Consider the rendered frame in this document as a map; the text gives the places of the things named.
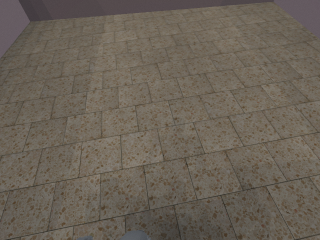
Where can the robot left thigh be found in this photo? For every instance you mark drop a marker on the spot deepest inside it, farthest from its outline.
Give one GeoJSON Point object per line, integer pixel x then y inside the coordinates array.
{"type": "Point", "coordinates": [135, 235]}

